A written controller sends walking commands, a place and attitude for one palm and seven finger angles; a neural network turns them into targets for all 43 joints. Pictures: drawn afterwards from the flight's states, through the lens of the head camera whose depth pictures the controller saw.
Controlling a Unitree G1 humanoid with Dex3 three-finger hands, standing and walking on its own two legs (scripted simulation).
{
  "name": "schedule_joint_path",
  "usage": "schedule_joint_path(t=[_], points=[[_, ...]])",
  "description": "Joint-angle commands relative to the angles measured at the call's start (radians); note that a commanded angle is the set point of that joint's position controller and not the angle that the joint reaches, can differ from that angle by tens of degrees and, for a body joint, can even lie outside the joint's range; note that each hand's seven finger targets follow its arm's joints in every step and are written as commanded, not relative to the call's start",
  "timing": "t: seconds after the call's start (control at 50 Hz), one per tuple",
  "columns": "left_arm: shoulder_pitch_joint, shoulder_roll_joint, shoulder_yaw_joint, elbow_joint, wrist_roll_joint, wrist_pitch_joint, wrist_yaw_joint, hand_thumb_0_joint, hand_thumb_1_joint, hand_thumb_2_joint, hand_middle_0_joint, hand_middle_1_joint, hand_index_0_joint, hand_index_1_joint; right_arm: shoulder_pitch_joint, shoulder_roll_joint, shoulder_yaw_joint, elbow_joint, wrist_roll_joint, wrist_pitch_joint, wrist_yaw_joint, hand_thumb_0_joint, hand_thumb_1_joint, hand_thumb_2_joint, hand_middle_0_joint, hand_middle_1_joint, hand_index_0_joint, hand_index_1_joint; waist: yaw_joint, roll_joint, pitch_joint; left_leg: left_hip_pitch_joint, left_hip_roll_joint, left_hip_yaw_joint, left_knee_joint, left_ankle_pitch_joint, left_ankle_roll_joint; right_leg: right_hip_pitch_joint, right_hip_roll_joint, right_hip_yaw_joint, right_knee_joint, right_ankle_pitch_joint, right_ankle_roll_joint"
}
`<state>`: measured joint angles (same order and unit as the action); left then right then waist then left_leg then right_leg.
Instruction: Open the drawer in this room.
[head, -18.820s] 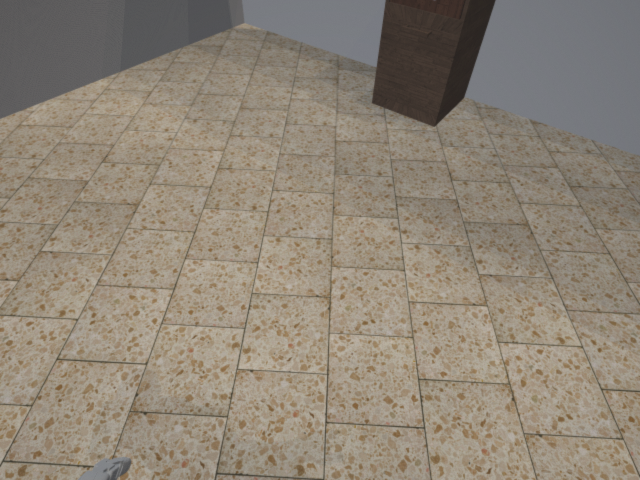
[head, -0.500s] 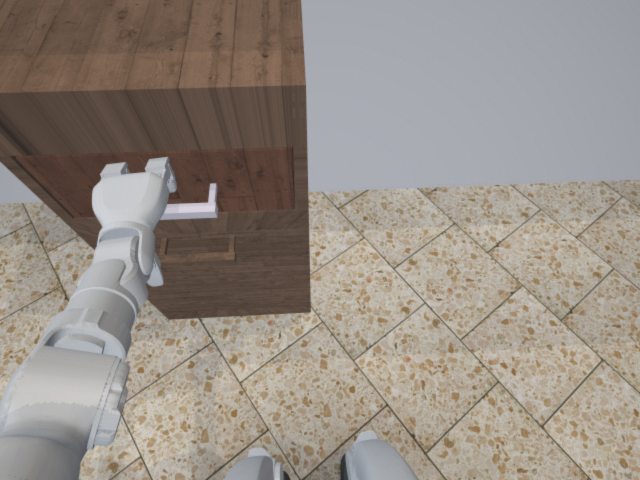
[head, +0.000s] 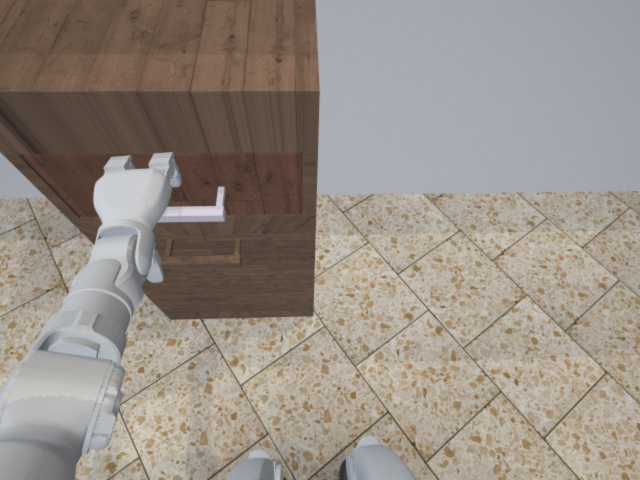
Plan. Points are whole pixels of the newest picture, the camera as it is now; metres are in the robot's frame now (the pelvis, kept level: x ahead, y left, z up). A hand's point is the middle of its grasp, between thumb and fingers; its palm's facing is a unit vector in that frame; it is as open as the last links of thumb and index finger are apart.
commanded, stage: move the hooked fingers above the handle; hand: left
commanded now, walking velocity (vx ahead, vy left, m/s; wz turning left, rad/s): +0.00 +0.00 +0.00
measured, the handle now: (177, 204) +0.52 +0.20 -0.05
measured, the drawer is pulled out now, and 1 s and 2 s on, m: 0.00 0.00 0.00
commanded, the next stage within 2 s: none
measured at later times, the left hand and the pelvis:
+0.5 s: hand (149, 221) +0.46 +0.22 -0.01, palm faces -0.08 +0.01 -1.00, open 13.8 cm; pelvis +0.01 +0.00 +0.01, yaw +0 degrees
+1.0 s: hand (148, 230) +0.45 +0.22 -0.01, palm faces -0.15 -0.01 -0.99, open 13.8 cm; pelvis +0.00 +0.00 +0.01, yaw +0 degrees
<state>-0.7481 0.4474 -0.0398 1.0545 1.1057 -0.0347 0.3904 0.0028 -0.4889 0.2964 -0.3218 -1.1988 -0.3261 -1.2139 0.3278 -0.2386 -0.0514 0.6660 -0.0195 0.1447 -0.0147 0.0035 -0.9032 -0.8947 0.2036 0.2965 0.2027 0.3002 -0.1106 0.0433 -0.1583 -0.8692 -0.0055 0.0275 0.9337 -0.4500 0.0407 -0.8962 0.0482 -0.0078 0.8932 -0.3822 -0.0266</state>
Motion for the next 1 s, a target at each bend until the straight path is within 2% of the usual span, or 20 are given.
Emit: schedule_joint_path(t=[0.0,0.06,0.16,0.22,0.26,0.32,0.4,0.44,0.5,0.56,0.58,0.62,0.66,0.7,0.78,0.84,0.88,0.94,0.96,0.98], points=[[-0.399,0.121,-0.019,-0.243,-0.011,-0.046,0.015,0.000,-0.500,0.300,-0.300,-1.200,-0.300,-1.200,0.134,-0.156,-0.067,-0.053,-0.004,-0.020,-0.018,0.000,-0.900,-0.900,0.200,0.300,0.200,0.300,-0.020,0.033,-0.471,0.361,-0.010,-0.030,-0.087,0.455,0.007,0.266,0.008,0.007,-0.120,0.359,-0.016],[-0.425,0.055,-0.068,-0.233,-0.020,-0.071,0.005,0.000,-0.500,0.300,-0.300,-1.200,-0.300,-1.200,0.133,-0.151,-0.068,-0.037,-0.007,-0.022,-0.017,0.000,-0.900,-0.900,0.200,0.300,0.200,0.300,-0.048,0.008,-0.381,0.361,-0.003,-0.047,-0.091,0.437,0.006,0.200,0.008,-0.004,-0.129,0.310,-0.018],[-0.419,0.146,0.028,-0.259,0.009,-0.087,0.058,0.000,-0.500,0.300,-0.300,-1.200,-0.300,-1.200,0.127,-0.156,-0.067,-0.033,-0.019,-0.015,-0.003,0.000,-0.900,-0.900,0.200,0.300,0.200,0.300,0.001,0.087,-0.424,0.390,-0.001,-0.060,-0.082,0.511,-0.010,0.170,0.012,-0.015,-0.088,0.313,-0.033],[-0.393,0.201,0.081,-0.201,0.027,-0.044,0.112,0.000,-0.500,0.300,-0.300,-1.200,-0.300,-1.200,0.110,-0.159,-0.057,-0.039,-0.023,-0.002,0.005,0.000,-0.900,-0.900,0.200,0.300,0.200,0.300,0.013,0.031,-0.407,0.301,-0.009,-0.046,-0.078,0.468,-0.006,0.200,0.012,-0.014,-0.072,0.317,-0.030],[-0.366,0.277,0.141,-0.181,0.030,-0.002,0.136,0.000,-0.500,0.300,-0.300,-1.200,-0.300,-1.200,0.093,-0.167,-0.048,-0.050,-0.024,0.007,0.008,0.000,-0.900,-0.900,0.200,0.300,0.200,0.300,0.041,0.015,-0.426,0.252,-0.018,-0.029,-0.084,0.463,-0.002,0.269,0.010,-0.005,-0.065,0.357,-0.030],[-0.352,0.239,0.093,-0.164,0.043,0.057,0.135,0.000,-0.500,0.300,-0.300,-1.200,-0.300,-1.200,0.086,-0.164,-0.051,-0.068,-0.014,0.014,0.008,0.000,-0.900,-0.900,0.200,0.300,0.200,0.300,0.034,0.018,-0.445,0.258,-0.021,-0.015,-0.094,0.460,-0.002,0.302,0.009,-0.001,-0.079,0.381,-0.024],[-0.354,0.211,0.065,-0.179,0.008,0.077,0.084,0.000,-0.500,0.300,-0.300,-1.200,-0.300,-1.200,0.100,-0.167,-0.058,-0.075,-0.003,0.022,-0.002,0.000,-0.900,-0.900,0.200,0.300,0.200,0.300,0.017,-0.024,-0.488,0.319,-0.013,-0.014,-0.110,0.476,0.003,0.351,0.008,0.004,-0.108,0.407,-0.014],[-0.397,0.135,-0.002,-0.226,-0.009,0.049,0.047,0.000,-0.500,0.300,-0.300,-1.200,-0.300,-1.200,0.102,-0.160,-0.065,-0.076,0.001,0.011,-0.013,0.000,-0.900,-0.900,0.200,0.300,0.200,0.300,-0.012,-0.024,-0.475,0.353,-0.010,-0.016,-0.119,0.456,0.008,0.342,0.006,0.009,-0.133,0.392,-0.010],[-0.422,0.034,-0.089,-0.249,-0.028,-0.015,-0.004,0.000,-0.500,0.300,-0.300,-1.200,-0.300,-1.200,0.107,-0.155,-0.069,-0.059,0.002,-0.005,-0.025,0.000,-0.900,-0.900,0.200,0.300,0.200,0.300,-0.048,-0.029,-0.395,0.383,-0.003,-0.033,-0.122,0.416,0.010,0.266,0.004,0.005,-0.155,0.327,-0.011],[-0.449,0.055,-0.077,-0.269,-0.021,-0.073,-0.012,0.000,-0.500,0.300,-0.300,-1.200,-0.300,-1.200,0.109,-0.149,-0.066,-0.046,-0.002,-0.018,-0.031,0.000,-0.900,-0.900,0.200,0.300,0.200,0.300,-0.042,0.015,-0.365,0.379,-0.005,-0.044,-0.113,0.394,0.008,0.214,0.002,0.005,-0.145,0.283,-0.020],[-0.463,0.077,-0.060,-0.278,-0.011,-0.090,-0.003,0.000,-0.500,0.300,-0.300,-1.200,-0.300,-1.200,0.113,-0.149,-0.065,-0.040,-0.005,-0.021,-0.029,0.000,-0.900,-0.900,0.200,0.300,0.200,0.300,-0.038,0.049,-0.376,0.381,-0.005,-0.049,-0.108,0.386,0.005,0.192,0.002,0.003,-0.136,0.265,-0.021],[-0.435,0.148,0.006,-0.253,0.012,-0.100,0.030,0.000,-0.500,0.300,-0.300,-1.200,-0.300,-1.200,0.110,-0.151,-0.059,-0.037,-0.010,-0.019,-0.025,0.000,-0.900,-0.900,0.200,0.300,0.200,0.300,-0.012,0.054,-0.384,0.340,-0.011,-0.049,-0.095,0.400,0.001,0.192,0.005,0.002,-0.109,0.273,-0.028],[-0.403,0.233,0.095,-0.237,0.021,-0.087,0.075,0.000,-0.500,0.300,-0.300,-1.200,-0.300,-1.200,0.103,-0.156,-0.054,-0.035,-0.020,-0.016,-0.016,0.000,-0.900,-0.900,0.200,0.300,0.200,0.300,0.024,0.069,-0.413,0.311,-0.014,-0.046,-0.085,0.442,-0.003,0.214,0.007,-0.002,-0.080,0.309,-0.034],[-0.353,0.269,0.131,-0.198,0.028,-0.048,0.113,0.000,-0.500,0.300,-0.300,-1.200,-0.300,-1.200,0.090,-0.157,-0.047,-0.044,-0.019,-0.007,-0.007,0.000,-0.900,-0.900,0.200,0.300,0.200,0.300,0.045,0.061,-0.413,0.253,-0.022,-0.030,-0.079,0.437,-0.004,0.246,0.007,0.000,-0.065,0.332,-0.033],[-0.331,0.238,0.094,-0.135,0.037,0.048,0.133,0.000,-0.500,0.300,-0.300,-1.200,-0.300,-1.200,0.089,-0.164,-0.051,-0.060,-0.013,0.002,0.005,0.000,-0.900,-0.900,0.200,0.300,0.200,0.300,0.031,0.007,-0.439,0.230,-0.025,-0.009,-0.083,0.441,0.000,0.304,0.010,0.003,-0.075,0.383,-0.023],[-0.357,0.210,0.049,-0.163,0.015,0.075,0.081,0.000,-0.500,0.300,-0.300,-1.200,-0.300,-1.200,0.104,-0.169,-0.059,-0.072,0.000,0.007,-0.003,0.000,-0.900,-0.900,0.200,0.300,0.200,0.300,0.010,-0.027,-0.478,0.266,-0.024,-0.002,-0.102,0.431,0.006,0.366,0.007,0.015,-0.112,0.413,-0.013],[-0.376,0.165,0.012,-0.209,-0.017,0.052,0.034,0.000,-0.500,0.300,-0.300,-1.200,-0.300,-1.200,0.107,-0.163,-0.064,-0.076,0.006,0.003,-0.013,0.000,-0.900,-0.900,0.200,0.300,0.200,0.300,-0.007,-0.038,-0.502,0.307,-0.022,-0.005,-0.109,0.426,0.012,0.386,0.004,0.023,-0.133,0.420,-0.006],[-0.434,0.100,-0.051,-0.279,-0.039,-0.028,-0.023,0.000,-0.500,0.300,-0.300,-1.200,-0.300,-1.200,0.108,-0.156,-0.067,-0.064,0.006,-0.015,-0.035,0.000,-0.900,-0.900,0.200,0.300,0.200,0.300,-0.040,-0.050,-0.438,0.329,-0.016,-0.024,-0.121,0.366,0.018,0.335,-0.001,0.024,-0.156,0.344,-0.005],[-0.481,0.070,-0.080,-0.328,-0.044,-0.065,-0.032,0.000,-0.500,0.300,-0.300,-1.200,-0.300,-1.200,0.104,-0.150,-0.068,-0.056,0.002,-0.024,-0.040,0.000,-0.900,-0.900,0.200,0.300,0.200,0.300,-0.054,-0.015,-0.435,0.366,-0.011,-0.032,-0.115,0.379,0.017,0.290,-0.004,0.022,-0.153,0.328,-0.008],[-0.475,0.074,-0.075,-0.341,-0.034,-0.095,-0.032,0.000,-0.500,0.300,-0.300,-1.200,-0.300,-1.200,0.112,-0.150,-0.071,-0.046,-0.002,-0.031,-0.042,0.000,-0.900,-0.900,0.200,0.300,0.200,0.300,-0.048,0.006,-0.435,0.394,-0.008,-0.041,-0.109,0.389,0.015,0.253,-0.001,0.018,-0.148,0.309,-0.010]])
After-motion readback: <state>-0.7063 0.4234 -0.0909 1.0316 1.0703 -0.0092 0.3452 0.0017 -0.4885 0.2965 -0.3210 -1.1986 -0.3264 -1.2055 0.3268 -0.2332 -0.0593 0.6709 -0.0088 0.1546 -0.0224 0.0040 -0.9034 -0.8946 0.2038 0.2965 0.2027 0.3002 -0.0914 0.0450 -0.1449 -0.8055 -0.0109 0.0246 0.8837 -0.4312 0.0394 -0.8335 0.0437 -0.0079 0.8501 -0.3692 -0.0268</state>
